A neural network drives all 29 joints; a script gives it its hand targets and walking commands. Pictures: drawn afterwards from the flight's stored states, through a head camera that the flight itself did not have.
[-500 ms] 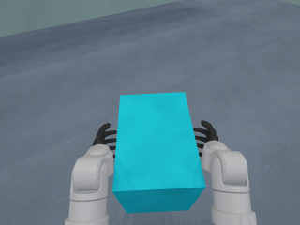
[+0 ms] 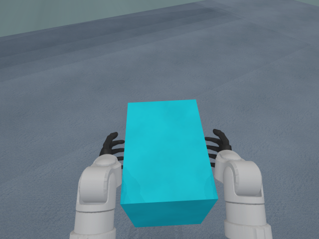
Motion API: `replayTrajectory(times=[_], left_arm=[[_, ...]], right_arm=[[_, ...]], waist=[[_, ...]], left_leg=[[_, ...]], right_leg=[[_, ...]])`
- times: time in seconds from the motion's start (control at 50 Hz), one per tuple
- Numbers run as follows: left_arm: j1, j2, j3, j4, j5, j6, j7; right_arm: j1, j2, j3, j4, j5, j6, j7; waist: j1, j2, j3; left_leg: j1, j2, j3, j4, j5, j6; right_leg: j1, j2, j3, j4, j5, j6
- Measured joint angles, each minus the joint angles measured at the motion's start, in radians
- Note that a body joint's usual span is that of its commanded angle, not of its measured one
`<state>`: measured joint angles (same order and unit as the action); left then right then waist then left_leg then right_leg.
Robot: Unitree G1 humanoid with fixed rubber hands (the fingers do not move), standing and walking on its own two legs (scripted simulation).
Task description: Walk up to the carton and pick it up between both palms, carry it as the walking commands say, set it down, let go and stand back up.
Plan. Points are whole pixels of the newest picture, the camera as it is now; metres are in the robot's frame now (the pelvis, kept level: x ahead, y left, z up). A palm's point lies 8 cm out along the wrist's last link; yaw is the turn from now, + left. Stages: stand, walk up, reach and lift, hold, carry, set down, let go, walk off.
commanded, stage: carry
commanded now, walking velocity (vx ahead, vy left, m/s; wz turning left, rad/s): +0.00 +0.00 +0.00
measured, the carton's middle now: (165, 164) +0.33 -0.01 -0.01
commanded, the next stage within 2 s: none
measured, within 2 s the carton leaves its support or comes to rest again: neither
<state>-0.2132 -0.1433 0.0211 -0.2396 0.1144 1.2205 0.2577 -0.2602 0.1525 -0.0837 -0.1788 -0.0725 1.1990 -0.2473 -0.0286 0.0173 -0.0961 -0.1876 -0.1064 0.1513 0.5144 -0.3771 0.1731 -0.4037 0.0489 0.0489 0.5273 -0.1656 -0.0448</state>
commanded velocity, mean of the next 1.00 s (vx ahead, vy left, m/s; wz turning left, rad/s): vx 0.00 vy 0.00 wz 0.00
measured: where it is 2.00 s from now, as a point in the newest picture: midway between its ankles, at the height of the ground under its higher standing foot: outside the picture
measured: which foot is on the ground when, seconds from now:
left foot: down 0.00-0.32, up 0.34-0.44, down 0.46-0.82, up 0.84-0.96, down 0.98-1.00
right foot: down 0.00-0.48, up 0.50-0.82, down 0.84-0.98, up 1.00-1.00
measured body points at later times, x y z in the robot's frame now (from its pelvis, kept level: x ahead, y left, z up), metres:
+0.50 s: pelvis +0.01 +0.07 -0.01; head +0.00 +0.09 +0.44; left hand +0.30 +0.22 +0.03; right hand +0.32 -0.06 +0.04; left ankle +0.02 +0.10 -0.73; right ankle +0.07 -0.13 -0.72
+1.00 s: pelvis +0.07 +0.21 -0.03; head +0.04 +0.22 +0.42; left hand +0.35 +0.38 +0.01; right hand +0.38 +0.10 +0.02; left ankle +0.12 +0.28 -0.73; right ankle +0.07 -0.02 -0.72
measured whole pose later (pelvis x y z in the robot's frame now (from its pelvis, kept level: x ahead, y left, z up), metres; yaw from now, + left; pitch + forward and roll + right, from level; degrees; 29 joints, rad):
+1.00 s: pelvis +0.07 +0.21 -0.03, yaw +6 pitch -1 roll -6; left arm -0.21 -0.14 0.03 0.10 0.16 0.84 0.14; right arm -0.21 0.14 -0.20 0.09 -0.12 0.80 -0.10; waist 0.02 0.07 -0.05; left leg -0.47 0.05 0.00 0.86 -0.41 -0.02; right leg -0.28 -0.08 -0.02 0.75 -0.47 -0.01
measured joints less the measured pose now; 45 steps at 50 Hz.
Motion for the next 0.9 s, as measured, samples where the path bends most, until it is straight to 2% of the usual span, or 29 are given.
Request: replayTrajectory(times=[0.12, 0.24, 0.26, 0.28, 0.3, 0.32, 0.34, 0.36, 0.4, 0.46, 0.52, 0.56, 0.62, 0.7, 0.74, 0.76, 0.78, 0.8, 0.82, 0.84, 0.86, 0.88, 0.9], left_arm=[[0.000, 0.000, 0.000, 0.063, 0.011, -0.032, -0.004], [0.000, 0.000, 0.000, 0.187, 0.044, -0.123, -0.041], [-0.001, 0.000, 0.000, 0.224, 0.053, -0.148, -0.052], [-0.005, 0.000, 0.000, 0.269, 0.061, -0.177, -0.065], [-0.011, -0.001, 0.000, 0.310, 0.062, -0.203, -0.078], [-0.012, -0.002, -0.005, 0.319, 0.063, -0.215, -0.090], [-0.012, -0.002, -0.007, 0.298, 0.061, -0.218, -0.092], [-0.012, -0.002, -0.006, 0.289, 0.062, -0.231, -0.092], [-0.011, -0.003, -0.001, 0.297, 0.075, -0.262, -0.086], [-0.012, -0.002, -0.002, 0.281, 0.074, -0.278, -0.082], [-0.003, 0.000, -0.001, 0.331, 0.081, -0.305, -0.086], [0.004, 0.002, 0.004, 0.372, 0.094, -0.315, -0.086], [0.006, 0.002, 0.004, 0.366, 0.095, -0.331, -0.086], [0.002, 0.001, 0.004, 0.366, 0.095, -0.376, -0.086], [0.002, 0.001, 0.004, 0.366, 0.095, -0.388, -0.086], [0.002, 0.001, 0.004, 0.366, 0.095, -0.393, -0.086], [0.002, 0.001, 0.004, 0.365, 0.095, -0.396, -0.087], [-0.005, 0.000, 0.004, 0.365, 0.094, -0.396, -0.092], [-0.025, -0.003, 0.004, 0.365, 0.094, -0.396, -0.095], [-0.042, -0.007, 0.004, 0.361, 0.095, -0.398, -0.095], [-0.041, -0.009, 0.004, 0.361, 0.095, -0.408, -0.095], [-0.027, -0.006, 0.005, 0.361, 0.095, -0.416, -0.095], [-0.005, -0.001, 0.005, 0.344, 0.087, -0.412, -0.093]], right_arm=[[0.000, 0.000, -0.010, 0.063, -0.018, -0.034, 0.022], [0.000, 0.000, -0.040, 0.178, -0.055, -0.122, 0.065], [0.000, -0.001, -0.052, 0.212, -0.063, -0.147, 0.075], [0.000, -0.001, -0.070, 0.249, -0.072, -0.174, 0.086], [0.000, -0.001, -0.092, 0.280, -0.078, -0.199, 0.092], [0.006, -0.002, -0.103, 0.279, -0.079, -0.210, 0.093], [0.013, -0.004, -0.101, 0.245, -0.066, -0.208, 0.091], [0.014, -0.004, -0.097, 0.227, -0.062, -0.213, 0.096], [0.014, -0.005, -0.095, 0.229, -0.047, -0.239, 0.103], [0.014, -0.004, -0.094, 0.201, -0.036, -0.263, 0.103], [0.015, -0.004, -0.094, 0.282, -0.059, -0.315, 0.109], [0.015, -0.004, -0.094, 0.348, -0.073, -0.341, 0.122], [0.014, -0.004, -0.090, 0.336, -0.074, -0.351, 0.124], [0.014, -0.004, -0.097, 0.333, -0.074, -0.402, 0.132], [0.015, -0.004, -0.100, 0.333, -0.074, -0.415, 0.138], [0.015, -0.004, -0.102, 0.333, -0.074, -0.421, 0.142], [0.015, -0.003, -0.105, 0.333, -0.074, -0.425, 0.145], [0.014, -0.003, -0.112, 0.328, -0.074, -0.428, 0.146], [0.014, -0.004, -0.121, 0.315, -0.074, -0.430, 0.146], [0.014, -0.006, -0.126, 0.302, -0.074, -0.431, 0.146], [0.015, -0.008, -0.126, 0.301, -0.074, -0.434, 0.148], [0.016, -0.006, -0.122, 0.305, -0.073, -0.434, 0.151], [0.023, -0.005, -0.119, 0.286, -0.042, -0.415, 0.144]], waist=[[0.000, 0.000, 0.000], [0.000, 0.009, 0.000], [0.000, 0.014, 0.000], [0.001, 0.019, 0.000], [0.002, 0.023, 0.004], [0.001, 0.029, 0.016], [0.006, 0.030, 0.036], [0.012, 0.031, 0.047], [0.018, 0.025, 0.047], [0.016, 0.029, 0.041], [0.014, 0.027, 0.023], [0.018, 0.025, 0.019], [0.021, 0.022, 0.043], [0.022, 0.024, 0.063], [0.022, 0.031, 0.064], [0.023, 0.040, 0.070], [0.024, 0.053, 0.078], [0.026, 0.064, 0.090], [0.029, 0.057, 0.104], [0.039, 0.032, 0.107], [0.054, 0.035, 0.106], [0.065, 0.049, 0.104], [0.065, 0.063, 0.101]], left_leg=[[0.014, -0.019, 0.000, 0.000, -0.008, 0.014], [0.017, -0.027, 0.000, 0.000, -0.009, 0.011], [0.014, -0.028, 0.000, 0.007, -0.009, -0.005], [0.002, -0.028, 0.001, 0.035, -0.008, -0.042], [-0.025, -0.028, 0.002, 0.097, -0.003, -0.101], [-0.083, -0.026, 0.003, 0.209, 0.030, -0.161], [-0.151, -0.019, 0.002, 0.355, 0.040, -0.197], [-0.208, -0.010, -0.008, 0.471, -0.006, -0.205], [-0.248, 0.019, -0.035, 0.487, -0.099, -0.201], [-0.182, 0.095, -0.041, 0.196, -0.066, -0.187], [-0.177, 0.089, -0.034, 0.170, 0.008, -0.081], [-0.152, 0.093, -0.034, 0.133, 0.021, -0.044], [-0.123, 0.092, -0.034, 0.083, 0.039, -0.036], [-0.095, 0.077, -0.033, 0.054, 0.045, -0.036], [-0.085, 0.065, -0.032, 0.045, 0.045, -0.062], [-0.077, 0.060, -0.031, 0.044, 0.045, -0.103], [-0.072, 0.057, -0.030, 0.055, 0.046, -0.173], [-0.095, 0.053, -0.027, 0.121, 0.061, -0.278], [-0.183, 0.041, -0.023, 0.311, 0.157, -0.377], [-0.290, 0.025, -0.026, 0.579, 0.094, -0.403], [-0.361, 0.040, -0.050, 0.763, -0.007, -0.374], [-0.388, 0.066, -0.089, 0.828, -0.088, -0.324], [-0.391, 0.088, -0.130, 0.817, -0.137, -0.280]], right_leg=[[-0.001, -0.019, 0.000, 0.038, -0.036, 0.000], [-0.001, -0.027, 0.000, 0.049, -0.071, 0.000], [0.001, -0.030, 0.000, 0.049, -0.078, 0.000], [0.005, -0.036, -0.003, 0.050, -0.079, 0.000], [0.011, -0.048, -0.009, 0.046, -0.052, -0.009], [0.019, -0.064, -0.019, 0.046, -0.043, -0.010], [0.024, -0.076, -0.024, 0.048, -0.044, -0.010], [0.024, -0.084, -0.025, 0.049, -0.048, -0.010], [0.023, -0.099, -0.021, 0.049, -0.062, -0.007], [0.018, -0.112, -0.024, 0.055, -0.075, 0.027], [0.017, -0.107, -0.026, 0.084, -0.165, 0.031], [0.013, -0.077, -0.027, 0.135, -0.209, 0.031], [-0.006, -0.041, -0.026, 0.222, -0.197, 0.031], [-0.011, -0.022, -0.027, 0.288, -0.183, 0.031], [-0.010, -0.022, -0.046, 0.289, -0.223, 0.031], [-0.001, -0.023, -0.066, 0.277, -0.255, 0.031], [0.021, -0.024, -0.095, 0.235, -0.278, 0.031], [0.059, -0.030, -0.125, 0.150, -0.275, 0.014], [0.103, -0.048, -0.134, 0.049, -0.183, -0.032], [0.133, -0.080, -0.121, 0.004, -0.043, -0.075], [0.140, -0.091, -0.114, 0.031, -0.059, -0.047], [0.140, -0.089, -0.104, 0.074, -0.128, -0.023], [0.140, -0.089, -0.094, 0.108, -0.173, 0.007]])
